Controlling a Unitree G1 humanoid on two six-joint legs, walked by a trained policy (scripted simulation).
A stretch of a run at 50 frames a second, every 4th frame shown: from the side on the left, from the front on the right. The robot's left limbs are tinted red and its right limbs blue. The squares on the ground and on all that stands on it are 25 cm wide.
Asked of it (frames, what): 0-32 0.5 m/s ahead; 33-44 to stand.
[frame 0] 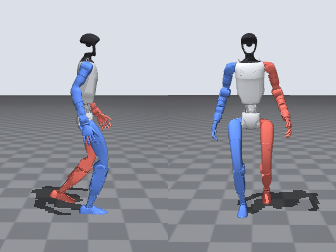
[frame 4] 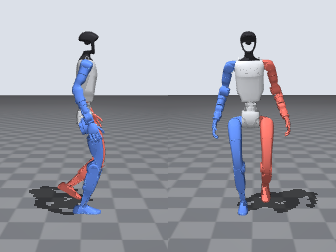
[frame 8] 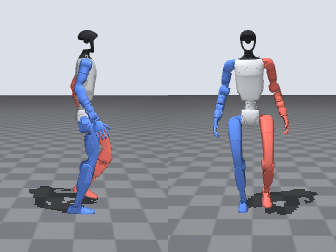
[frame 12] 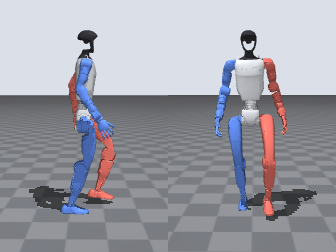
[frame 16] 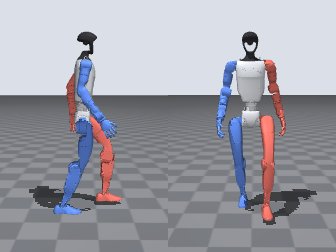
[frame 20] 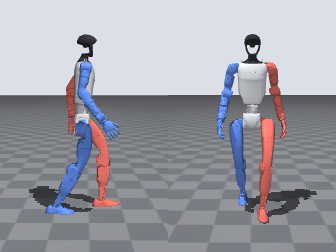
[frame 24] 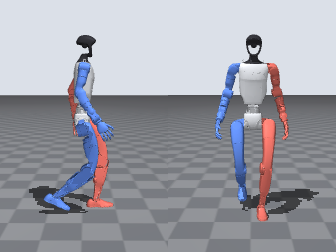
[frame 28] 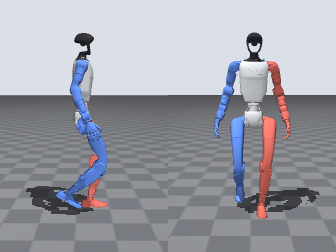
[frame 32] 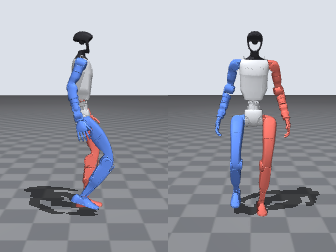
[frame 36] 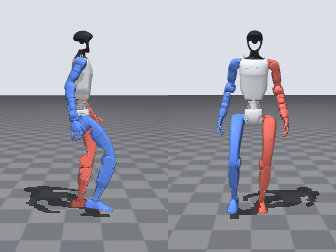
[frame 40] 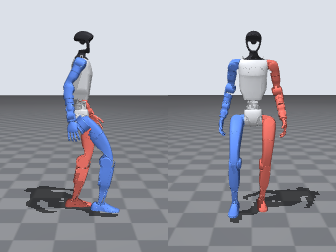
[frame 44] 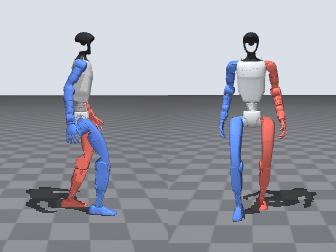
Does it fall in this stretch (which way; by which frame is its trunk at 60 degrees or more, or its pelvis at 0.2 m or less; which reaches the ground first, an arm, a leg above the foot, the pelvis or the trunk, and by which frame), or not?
no
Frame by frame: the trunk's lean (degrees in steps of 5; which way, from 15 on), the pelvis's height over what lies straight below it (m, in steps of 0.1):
0: 5, 0.8
4: 5, 0.8
8: 5, 0.8
12: 5, 0.8
16: 5, 0.8
20: 5, 0.8
24: 5, 0.8
28: 0, 0.8
32: 0, 0.8
36: 0, 0.8
40: 5, 0.8
44: 5, 0.8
